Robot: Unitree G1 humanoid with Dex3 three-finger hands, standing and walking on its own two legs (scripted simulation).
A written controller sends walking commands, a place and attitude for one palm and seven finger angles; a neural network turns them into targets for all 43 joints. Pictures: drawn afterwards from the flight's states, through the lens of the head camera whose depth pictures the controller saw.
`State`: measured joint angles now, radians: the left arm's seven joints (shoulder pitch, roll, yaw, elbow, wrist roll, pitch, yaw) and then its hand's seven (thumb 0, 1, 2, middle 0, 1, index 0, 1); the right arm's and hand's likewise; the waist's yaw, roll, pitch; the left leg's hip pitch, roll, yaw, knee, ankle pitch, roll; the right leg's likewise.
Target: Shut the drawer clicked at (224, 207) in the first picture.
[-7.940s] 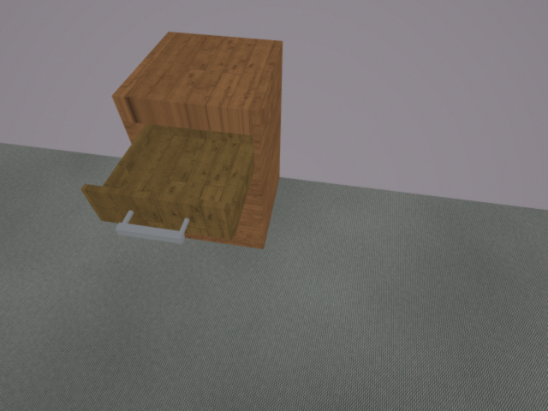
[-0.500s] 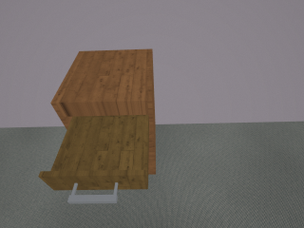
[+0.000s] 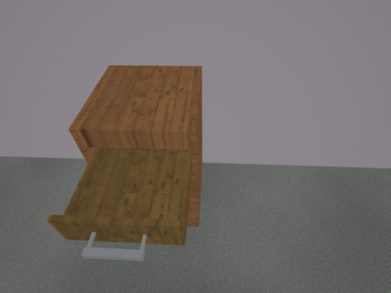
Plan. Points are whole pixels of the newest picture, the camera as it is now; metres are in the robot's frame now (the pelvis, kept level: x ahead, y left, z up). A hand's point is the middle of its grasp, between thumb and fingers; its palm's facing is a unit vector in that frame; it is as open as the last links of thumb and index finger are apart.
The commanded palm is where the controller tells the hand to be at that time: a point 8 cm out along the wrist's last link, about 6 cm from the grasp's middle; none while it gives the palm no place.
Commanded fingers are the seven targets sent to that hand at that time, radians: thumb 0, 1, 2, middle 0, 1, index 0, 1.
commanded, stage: look again from close up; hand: left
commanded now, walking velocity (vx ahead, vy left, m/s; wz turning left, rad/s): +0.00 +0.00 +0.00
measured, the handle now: (116, 245) +0.29 +0.26 -0.22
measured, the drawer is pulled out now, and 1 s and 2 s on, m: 0.29 0.29 0.29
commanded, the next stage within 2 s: raise the hand and make a fist in 0.60 s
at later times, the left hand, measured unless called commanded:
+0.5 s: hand out of the picture +0.03 +0.21 -0.19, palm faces +0.01 -0.97 -0.24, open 7.4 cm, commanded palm none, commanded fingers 0.00 0.90 0.90 -0.20 -0.30 -0.20 -0.30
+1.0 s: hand (117, 269) +0.18 +0.18 -0.04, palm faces +0.13 -0.99 -0.04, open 6.6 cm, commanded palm +0.08 +0.24 -0.08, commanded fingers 0.00 0.90 0.90 -0.52 -0.65 -0.52 -0.65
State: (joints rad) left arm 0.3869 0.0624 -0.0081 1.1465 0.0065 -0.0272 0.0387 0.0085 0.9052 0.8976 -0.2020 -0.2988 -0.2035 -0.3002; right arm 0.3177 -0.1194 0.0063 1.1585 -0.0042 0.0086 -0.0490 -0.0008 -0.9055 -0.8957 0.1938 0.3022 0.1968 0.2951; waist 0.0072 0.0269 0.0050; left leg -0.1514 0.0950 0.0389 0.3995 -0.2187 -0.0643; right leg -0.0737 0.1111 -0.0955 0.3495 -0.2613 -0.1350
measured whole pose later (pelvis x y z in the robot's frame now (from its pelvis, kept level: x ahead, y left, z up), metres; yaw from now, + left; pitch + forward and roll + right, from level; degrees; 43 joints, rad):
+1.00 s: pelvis +0.00 -0.01 -0.05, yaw +2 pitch +11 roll +1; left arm 0.47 0.16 0.15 0.15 -0.20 -0.47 -0.18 0.01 0.91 0.90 -0.34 -0.45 -0.34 -0.45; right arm 0.17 -0.24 -0.10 0.66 0.01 -0.30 -0.02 0.01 -0.91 -0.90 0.20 0.30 0.20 0.30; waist -0.03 -0.03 -0.17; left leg -0.68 0.01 0.00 0.93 -0.45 -0.02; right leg -0.69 -0.02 -0.01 0.95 -0.46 0.00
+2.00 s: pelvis -0.06 +0.03 -0.16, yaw +2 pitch +20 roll -5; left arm 0.60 0.23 0.12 -0.20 -0.24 -0.39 -0.28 0.02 0.90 0.90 -1.32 -1.51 -1.32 -1.51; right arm 0.14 -0.18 0.00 0.46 0.03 -0.20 -0.02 0.01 -0.90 -0.90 0.20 0.30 0.20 0.30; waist 0.01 0.01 -0.22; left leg -1.25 -0.01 -0.05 1.48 -0.58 0.04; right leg -1.18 -0.03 -0.05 1.40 -0.57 0.02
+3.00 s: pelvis -0.05 +0.00 -0.19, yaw +2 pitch +25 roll -5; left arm 0.54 0.27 0.26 -0.06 -0.35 -0.49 -0.45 0.02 0.90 0.90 -1.40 -1.60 -1.40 -1.60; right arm 0.12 -0.22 -0.04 0.53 0.04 -0.19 -0.05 0.01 -0.90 -0.90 0.20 0.30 0.20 0.30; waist 0.01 0.01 -0.23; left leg -1.41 0.01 -0.10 1.62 -0.65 -0.01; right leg -1.35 0.00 -0.09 1.55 -0.64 0.00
